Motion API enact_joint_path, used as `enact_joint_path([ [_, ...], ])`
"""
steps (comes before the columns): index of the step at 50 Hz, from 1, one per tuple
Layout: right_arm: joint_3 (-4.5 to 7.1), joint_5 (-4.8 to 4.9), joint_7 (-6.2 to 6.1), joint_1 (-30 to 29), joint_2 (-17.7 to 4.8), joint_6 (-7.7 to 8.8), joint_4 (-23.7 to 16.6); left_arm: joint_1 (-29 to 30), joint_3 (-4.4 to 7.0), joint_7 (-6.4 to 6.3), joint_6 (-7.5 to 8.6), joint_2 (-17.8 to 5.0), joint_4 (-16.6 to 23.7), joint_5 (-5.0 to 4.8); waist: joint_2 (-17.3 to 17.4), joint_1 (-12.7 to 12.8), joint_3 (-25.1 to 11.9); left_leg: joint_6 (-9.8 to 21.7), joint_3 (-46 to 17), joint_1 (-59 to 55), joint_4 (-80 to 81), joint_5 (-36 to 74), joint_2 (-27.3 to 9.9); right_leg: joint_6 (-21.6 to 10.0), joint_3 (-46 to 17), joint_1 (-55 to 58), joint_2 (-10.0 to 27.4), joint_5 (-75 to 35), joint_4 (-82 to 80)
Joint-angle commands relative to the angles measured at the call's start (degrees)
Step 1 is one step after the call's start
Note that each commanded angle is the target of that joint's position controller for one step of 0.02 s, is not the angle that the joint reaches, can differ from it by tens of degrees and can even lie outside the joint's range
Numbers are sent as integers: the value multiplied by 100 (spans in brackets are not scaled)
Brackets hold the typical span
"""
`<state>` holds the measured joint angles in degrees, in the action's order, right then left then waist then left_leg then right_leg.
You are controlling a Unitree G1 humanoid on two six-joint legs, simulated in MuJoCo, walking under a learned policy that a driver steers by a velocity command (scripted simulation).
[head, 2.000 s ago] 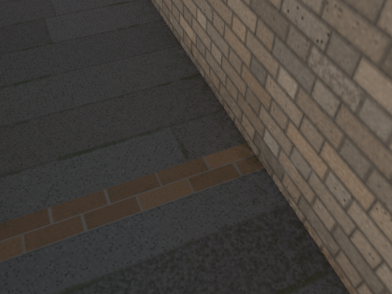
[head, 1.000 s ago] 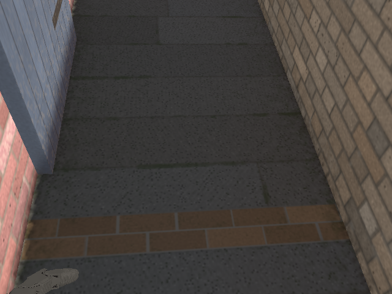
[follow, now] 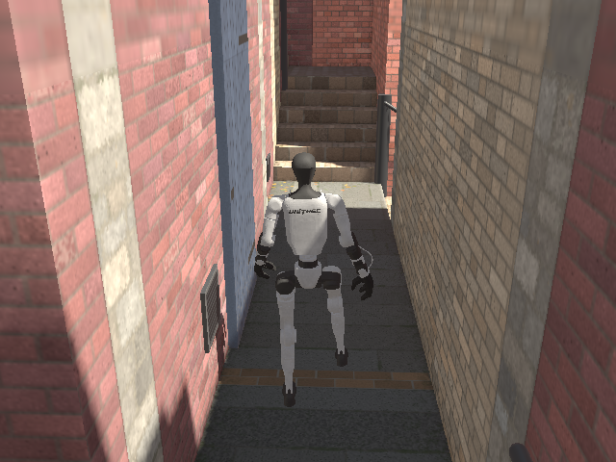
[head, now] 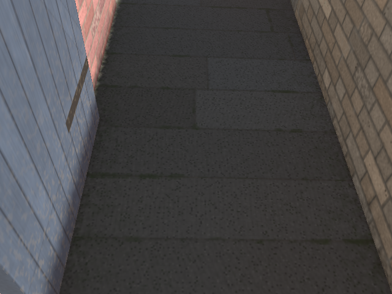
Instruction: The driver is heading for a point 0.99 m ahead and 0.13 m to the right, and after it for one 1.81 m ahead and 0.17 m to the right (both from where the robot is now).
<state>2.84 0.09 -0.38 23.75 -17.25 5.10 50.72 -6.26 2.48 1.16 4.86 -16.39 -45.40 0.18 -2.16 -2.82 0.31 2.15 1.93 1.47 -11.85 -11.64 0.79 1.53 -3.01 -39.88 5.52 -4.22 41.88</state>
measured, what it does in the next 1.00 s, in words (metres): walks ahead: right foot, then left foot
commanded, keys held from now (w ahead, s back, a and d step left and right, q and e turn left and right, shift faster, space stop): w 0.46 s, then no key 0.44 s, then w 0.10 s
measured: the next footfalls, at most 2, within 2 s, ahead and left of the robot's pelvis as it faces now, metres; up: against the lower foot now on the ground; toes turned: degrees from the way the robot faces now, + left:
right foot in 0.18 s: +0.31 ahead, -0.17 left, +0.00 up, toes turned -2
left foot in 0.68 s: +0.55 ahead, +0.04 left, +0.00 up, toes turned +1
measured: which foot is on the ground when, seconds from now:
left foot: down 0.00-0.20, up 0.22-0.66, down 0.68-1.00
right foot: up 0.00-0.16, down 0.18-0.70, up 0.72-0.96, down 0.98-1.00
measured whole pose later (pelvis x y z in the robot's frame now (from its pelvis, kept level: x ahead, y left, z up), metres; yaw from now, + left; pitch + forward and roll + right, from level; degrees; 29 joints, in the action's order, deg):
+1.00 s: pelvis +0.45 -0.07 -0.02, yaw -1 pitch -1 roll +2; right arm 1.1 -0.2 0.3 8.8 -14.9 2.2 54.5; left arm -14.5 2.3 -2.2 -0.1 -15.5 -55.3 1.3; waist -1.5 2.2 0.7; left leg 0.9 2.7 16.4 -26.3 -9.4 0.8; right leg 0.6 -2.5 -14.0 3.0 17.4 31.0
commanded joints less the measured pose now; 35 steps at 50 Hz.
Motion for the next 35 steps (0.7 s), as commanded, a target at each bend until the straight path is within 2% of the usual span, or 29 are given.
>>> enact_joint_path([
  [1,200,60,-8,135,-974,31,-158,534,29,84,80,-210,463,-12,802,24,453,766,-475,409,502,984,-1306,-13,237,289,-185,-542,-504],
  [3,192,65,19,193,-955,-31,-103,830,35,162,81,-269,606,-63,857,-60,575,733,-468,73,328,965,-1448,-122,236,193,-230,-345,-763],
  [4,170,59,-19,141,-882,-61,-88,949,74,214,75,-357,691,-112,908,-46,622,681,-461,-110,184,1090,-1513,-181,226,154,-208,-187,-896],
  [5,191,98,-80,137,-954,-99,-26,994,66,263,116,-359,734,-124,882,-13,697,587,-480,-231,95,1073,-1615,-252,209,133,-167,114,-1073],
  [6,213,76,-89,110,-1055,-129,-41,843,78,284,120,-408,712,-100,879,39,672,549,-498,-344,-39,1335,-1701,-353,280,349,-209,367,-1147],
  [7,205,70,-88,62,-1042,-151,-30,602,132,293,130,-514,656,-84,1009,155,493,490,-484,-442,-381,2160,-1649,-442,380,766,-349,538,-1189],
  [8,215,56,-95,-18,-1103,-186,-34,93,226,279,137,-687,531,-63,1031,439,152,408,-382,-467,-1031,3154,-1544,-570,562,1466,-552,699,-1208],
  [9,169,25,-115,-26,-999,-228,-42,-913,381,234,134,-958,208,-60,861,905,-428,264,-142,-110,-2251,3686,-1255,-744,700,2759,-718,679,-1179],
  [10,45,-95,-91,153,-712,-206,-254,-1885,519,162,75,-1484,35,17,-88,1131,-1423,73,47,1225,-4213,1985,-899,-1158,-678,4695,420,428,-961],
  [11,-208,-4,23,1157,221,-44,-239,-1975,568,185,16,-1882,-41,-6,-1732,544,-2327,-214,-378,3358,-6199,-2196,231,-2219,-3644,6507,1634,1755,-1800],
  [12,-43,217,76,601,-553,118,-161,-1937,431,158,-15,-1224,37,-96,-1051,907,-2064,-133,-1085,3939,-6869,-2148,-10,-2029,-4058,6132,1575,2599,-2472],
  [13,56,346,99,-205,-911,195,-398,-1564,367,100,-22,-1015,85,-92,-725,920,-1132,-34,-883,4336,-7050,-1765,-279,-1735,-3073,5400,1369,2404,-2450],
  [14,50,261,59,-566,-893,210,-473,-1102,303,72,-33,-881,176,-38,-147,741,-728,-4,-741,4112,-6759,-1209,-595,-1554,-2377,4528,1170,1732,-2504],
  [15,88,138,31,-668,-859,173,-471,-771,246,69,-30,-744,243,49,-131,516,-431,-24,-704,3765,-6397,-889,-781,-1527,-1876,3742,979,1069,-2611],
  [16,111,115,32,-547,-791,101,-432,-615,198,58,-1,-627,246,115,-285,312,-368,-33,-753,3333,-6200,-704,-927,-1503,-1576,3254,833,822,-2789],
  [17,99,152,11,-374,-670,21,-361,-533,161,57,63,-506,160,72,-389,180,-267,-79,-723,3028,-5941,-627,-939,-1521,-1317,2947,731,799,-3029],
  [18,72,100,7,-309,-498,-48,-342,-504,157,71,127,-519,88,19,-386,91,-196,-109,-652,2962,-5624,-527,-957,-1569,-1100,2767,676,687,-3194],
  [19,62,57,-4,-401,-435,-100,-363,-534,175,74,173,-588,9,-16,-348,79,-62,-163,-596,2980,-5308,-446,-969,-1597,-919,2668,660,493,-3302],
  [20,63,51,-7,-675,-416,-120,-498,-687,193,60,169,-642,-42,-13,-241,180,3,-235,-538,3140,-4977,-243,-956,-1620,-740,2734,659,210,-3357],
  [22,36,7,13,-1109,-322,-112,-651,-818,218,1,119,-743,-134,-4,-104,280,107,-310,-492,3351,-4059,312,-955,-1577,-495,2935,583,83,-3417],
  [24,-5,9,61,-1502,-215,-73,-750,-851,222,-42,60,-822,-178,6,-66,406,212,-327,-348,3176,-3077,904,-807,-1447,-193,2990,444,-246,-3409],
  [27,-28,30,149,-1937,-196,-7,-865,-1158,221,-80,-40,-918,-382,16,-71,606,162,-351,-104,2774,-2251,1470,-486,-1343,47,3255,420,-1282,-3103],
  [28,-46,1,166,-1951,-185,3,-845,-1134,221,-84,-48,-937,-445,1,-218,591,191,-323,-176,2718,-2051,1477,-472,-1336,22,3380,464,-1404,-3022],
  [30,-28,24,145,-1978,-365,25,-834,-1141,229,-97,-104,-939,-536,-49,-211,543,172,-275,-233,2540,-1818,1371,-389,-1229,-15,3694,525,-1481,-2730],
  [31,20,-29,163,-1853,-523,54,-770,-1041,254,-115,-167,-1047,-494,-34,-157,467,12,-201,-251,2402,-1705,1406,-350,-1170,-52,3919,510,-1572,-2464],
  [32,104,-62,180,-1492,-731,99,-533,-969,216,-147,-202,-882,-536,16,-236,371,-279,-119,-144,1899,-1502,1431,-277,-1030,33,4077,396,-1715,-2152],
  [33,169,-115,158,-1129,-853,133,-389,-992,167,-159,-223,-758,-561,26,-183,174,-456,-21,-73,1259,-1221,1987,-237,-834,74,3990,133,-1656,-1655],
  [34,230,-201,123,-837,-1141,150,-339,-1217,99,-172,-219,-594,-588,119,267,113,-854,169,-591,331,-1428,4165,-805,-549,221,3578,-217,-727,-827],
  [35,184,-362,104,-745,-1231,78,-336,-2074,-52,-150,-185,-133,-694,157,1267,455,-1555,1145,-1889,-1027,-1751,5371,-1895,-209,192,2471,-614,1533,531],
])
